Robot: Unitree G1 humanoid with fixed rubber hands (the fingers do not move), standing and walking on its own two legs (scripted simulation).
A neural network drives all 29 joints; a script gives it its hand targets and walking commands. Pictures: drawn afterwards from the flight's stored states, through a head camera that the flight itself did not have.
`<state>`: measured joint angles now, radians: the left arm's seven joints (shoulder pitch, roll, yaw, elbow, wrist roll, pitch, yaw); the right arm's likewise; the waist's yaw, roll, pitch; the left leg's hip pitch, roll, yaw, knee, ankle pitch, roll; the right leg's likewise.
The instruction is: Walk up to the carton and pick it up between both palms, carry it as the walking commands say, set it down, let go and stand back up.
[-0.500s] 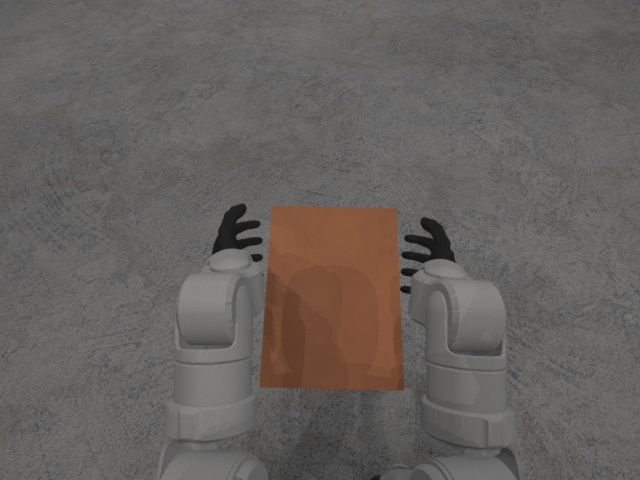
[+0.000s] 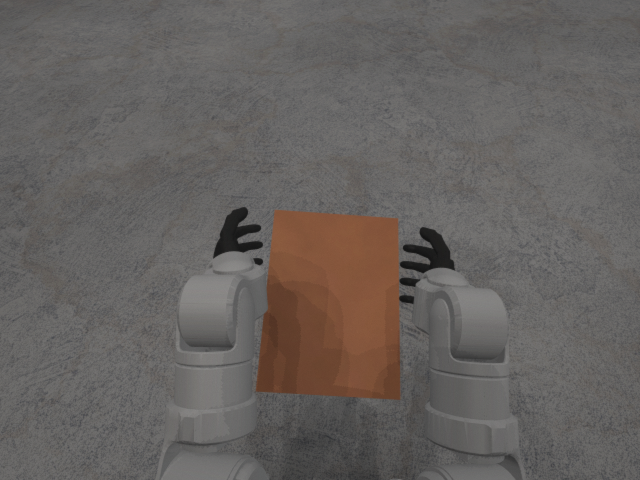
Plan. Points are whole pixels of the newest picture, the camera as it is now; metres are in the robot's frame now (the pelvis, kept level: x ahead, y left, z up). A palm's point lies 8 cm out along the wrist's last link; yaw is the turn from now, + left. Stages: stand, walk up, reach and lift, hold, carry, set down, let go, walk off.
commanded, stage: carry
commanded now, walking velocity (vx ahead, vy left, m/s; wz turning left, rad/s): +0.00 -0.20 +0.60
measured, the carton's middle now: (327, 310) +0.34 +0.02 -0.02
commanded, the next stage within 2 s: none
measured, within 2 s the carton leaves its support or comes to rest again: neither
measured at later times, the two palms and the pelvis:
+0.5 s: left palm (211, 427) +0.17 +0.12 +0.08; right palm (438, 350) +0.25 -0.10 +0.08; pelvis -0.09 -0.10 +0.00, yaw +16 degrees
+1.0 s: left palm out of the picture +0.07 +0.05 +0.07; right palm (496, 406) +0.19 -0.14 +0.09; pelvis -0.13 -0.22 -0.01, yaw +34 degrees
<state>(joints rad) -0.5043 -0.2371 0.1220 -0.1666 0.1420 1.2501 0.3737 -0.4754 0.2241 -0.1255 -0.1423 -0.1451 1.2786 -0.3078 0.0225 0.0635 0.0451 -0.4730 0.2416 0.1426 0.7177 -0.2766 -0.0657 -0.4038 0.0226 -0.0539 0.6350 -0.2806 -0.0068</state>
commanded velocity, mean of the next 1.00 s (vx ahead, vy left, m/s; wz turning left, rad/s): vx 0.00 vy -0.20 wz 0.60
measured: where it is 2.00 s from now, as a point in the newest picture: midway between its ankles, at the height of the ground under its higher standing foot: outside the picture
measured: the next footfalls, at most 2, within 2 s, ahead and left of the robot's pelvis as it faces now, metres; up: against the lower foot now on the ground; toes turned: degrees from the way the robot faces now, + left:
left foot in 0.30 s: -0.03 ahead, +0.04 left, +0.00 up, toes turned +21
right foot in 0.64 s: -0.01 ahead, -0.26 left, +0.00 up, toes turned +17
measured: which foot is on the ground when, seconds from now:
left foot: down 0.00-0.00, up 0.02-0.28, down 0.30-0.66, up 0.68-0.92, down 0.94-1.00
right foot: down 0.00-0.32, up 0.34-0.62, down 0.64-0.98, up 1.00-1.00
